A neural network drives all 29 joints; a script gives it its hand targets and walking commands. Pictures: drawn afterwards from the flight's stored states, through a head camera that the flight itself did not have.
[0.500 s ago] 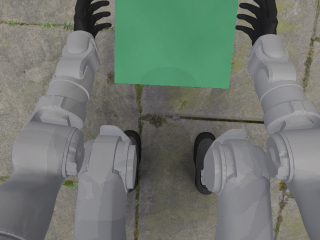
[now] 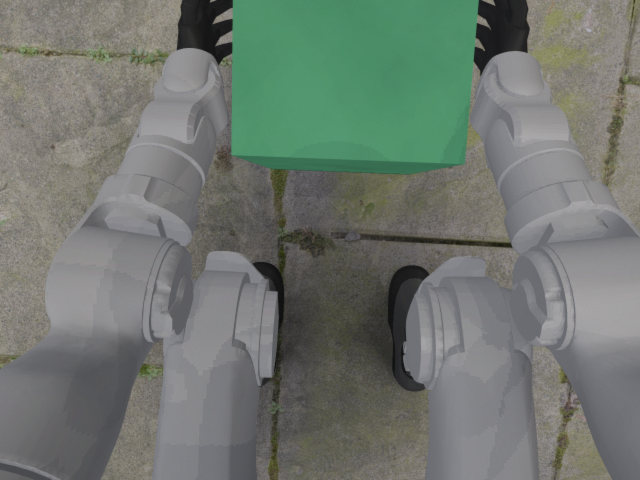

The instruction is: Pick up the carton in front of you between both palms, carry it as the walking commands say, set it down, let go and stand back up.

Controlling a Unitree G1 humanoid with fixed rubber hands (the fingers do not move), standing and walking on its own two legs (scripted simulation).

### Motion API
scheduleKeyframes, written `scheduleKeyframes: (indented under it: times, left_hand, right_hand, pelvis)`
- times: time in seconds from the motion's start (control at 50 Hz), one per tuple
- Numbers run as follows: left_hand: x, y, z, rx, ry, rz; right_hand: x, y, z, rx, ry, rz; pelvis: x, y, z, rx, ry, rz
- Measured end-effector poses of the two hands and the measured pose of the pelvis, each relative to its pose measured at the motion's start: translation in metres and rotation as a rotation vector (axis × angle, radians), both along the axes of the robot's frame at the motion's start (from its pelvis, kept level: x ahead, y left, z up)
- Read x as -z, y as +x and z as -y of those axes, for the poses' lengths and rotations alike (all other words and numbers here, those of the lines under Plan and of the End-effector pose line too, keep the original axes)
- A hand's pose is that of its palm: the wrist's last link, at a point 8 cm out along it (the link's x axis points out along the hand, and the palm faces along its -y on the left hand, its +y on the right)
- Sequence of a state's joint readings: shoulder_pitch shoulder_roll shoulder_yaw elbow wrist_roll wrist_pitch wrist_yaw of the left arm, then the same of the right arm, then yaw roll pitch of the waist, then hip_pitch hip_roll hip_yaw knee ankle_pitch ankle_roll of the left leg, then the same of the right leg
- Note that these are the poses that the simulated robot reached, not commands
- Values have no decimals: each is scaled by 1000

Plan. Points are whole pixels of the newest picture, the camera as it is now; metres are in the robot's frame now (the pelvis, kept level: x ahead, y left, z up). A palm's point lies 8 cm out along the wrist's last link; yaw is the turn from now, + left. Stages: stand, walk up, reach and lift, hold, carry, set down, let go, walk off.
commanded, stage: reach and lift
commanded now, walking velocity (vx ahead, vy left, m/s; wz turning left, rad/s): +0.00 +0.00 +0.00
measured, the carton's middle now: (346, 81) +0.51 +0.00 -0.24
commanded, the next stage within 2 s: none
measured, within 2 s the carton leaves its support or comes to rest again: neither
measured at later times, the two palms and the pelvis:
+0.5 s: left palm (80, 12) +0.48 +0.15 +0.03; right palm out of the picture +0.49 -0.15 +0.03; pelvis +0.00 +0.00 +0.09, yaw +0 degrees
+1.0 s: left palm out of the picture +0.45 +0.15 +0.18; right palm out of the picture +0.46 -0.15 +0.18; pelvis +0.05 +0.00 +0.23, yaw +0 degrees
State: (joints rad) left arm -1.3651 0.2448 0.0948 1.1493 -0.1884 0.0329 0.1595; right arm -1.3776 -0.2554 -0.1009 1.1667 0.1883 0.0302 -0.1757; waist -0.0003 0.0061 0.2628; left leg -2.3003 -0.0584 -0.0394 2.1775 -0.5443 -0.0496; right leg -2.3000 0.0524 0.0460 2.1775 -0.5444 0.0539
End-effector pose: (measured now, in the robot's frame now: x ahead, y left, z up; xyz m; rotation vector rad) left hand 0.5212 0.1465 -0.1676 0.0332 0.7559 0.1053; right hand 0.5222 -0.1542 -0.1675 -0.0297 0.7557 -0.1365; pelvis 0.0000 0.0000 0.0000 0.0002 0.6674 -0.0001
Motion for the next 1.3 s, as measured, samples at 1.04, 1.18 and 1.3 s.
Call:
scheduleKeyframes:
  times: [1.04, 1.18, 1.3]
  left_hand:
    - [-362, -71, 0, -59, -57, 82]
    - [-409, -82, -1, -59, -55, 79]
    - [-447, -92, -1, -56, -52, 82]
  right_hand:
    - [-363, -70, 0, 50, 53, 84]
    - [-410, -81, 0, 48, 53, 81]
    - [-447, -90, 0, 46, 51, 84]
  pelvis:
    - [-239, 50, 2, 6, 2, 75]
    - [-282, 67, 2, 5, 1, 155]
    - [-316, 81, 2, 5, 0, 231]
